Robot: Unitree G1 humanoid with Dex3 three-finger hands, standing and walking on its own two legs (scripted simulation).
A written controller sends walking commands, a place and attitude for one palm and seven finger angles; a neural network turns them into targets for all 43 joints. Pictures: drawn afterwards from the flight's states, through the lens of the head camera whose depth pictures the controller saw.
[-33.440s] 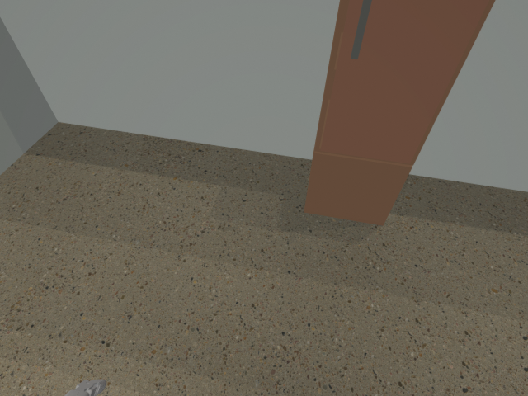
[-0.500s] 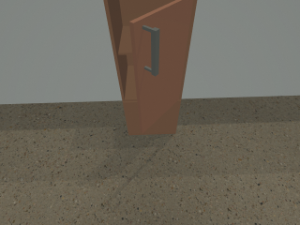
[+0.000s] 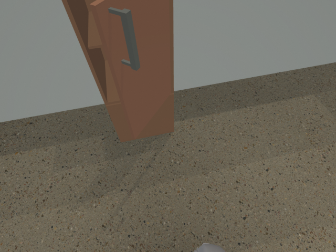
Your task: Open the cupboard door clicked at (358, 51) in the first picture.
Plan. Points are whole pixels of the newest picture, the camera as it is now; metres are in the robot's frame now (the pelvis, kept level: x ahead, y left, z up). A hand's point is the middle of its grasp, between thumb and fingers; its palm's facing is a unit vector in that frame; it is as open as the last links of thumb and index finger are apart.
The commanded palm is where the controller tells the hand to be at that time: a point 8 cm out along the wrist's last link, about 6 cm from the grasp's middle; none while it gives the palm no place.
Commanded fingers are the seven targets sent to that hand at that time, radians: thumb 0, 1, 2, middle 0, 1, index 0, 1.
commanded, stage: walk to a spot facing it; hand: left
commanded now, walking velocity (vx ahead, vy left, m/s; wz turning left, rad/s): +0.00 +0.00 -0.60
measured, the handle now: (125, 41) +0.62 +0.16 +0.15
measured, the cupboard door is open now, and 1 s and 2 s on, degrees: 47 47 47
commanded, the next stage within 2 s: none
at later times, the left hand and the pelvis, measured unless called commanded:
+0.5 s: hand (112, 243) +0.16 +0.18 -0.18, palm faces -0.27 -0.94 -0.20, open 7.4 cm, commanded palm none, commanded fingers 0.00 0.90 0.90 -0.20 -0.30 -0.20 -0.30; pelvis +0.04 +0.01 -0.01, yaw -19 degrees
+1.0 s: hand (152, 204) +0.26 +0.07 -0.16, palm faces -0.62 -0.74 -0.24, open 7.4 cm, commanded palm none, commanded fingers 0.00 0.90 0.90 -0.20 -0.30 -0.20 -0.30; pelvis +0.06 -0.03 +0.00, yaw -38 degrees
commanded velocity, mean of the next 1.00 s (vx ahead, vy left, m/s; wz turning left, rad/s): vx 0.06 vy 0.00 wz -0.60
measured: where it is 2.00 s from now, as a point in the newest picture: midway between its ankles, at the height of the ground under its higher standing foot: (235, 237)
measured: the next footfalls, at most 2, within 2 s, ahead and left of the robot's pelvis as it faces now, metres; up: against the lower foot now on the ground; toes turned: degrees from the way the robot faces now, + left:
right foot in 0.10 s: +0.04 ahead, -0.14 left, +0.00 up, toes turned -7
left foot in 0.44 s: +0.11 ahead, +0.11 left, +0.00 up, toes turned -16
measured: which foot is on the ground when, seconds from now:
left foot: down 0.00-0.10, up 0.12-0.42, down 0.44-0.78, up 0.80-1.00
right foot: up 0.00-0.08, down 0.10-0.44, up 0.46-0.78, down 0.80-1.00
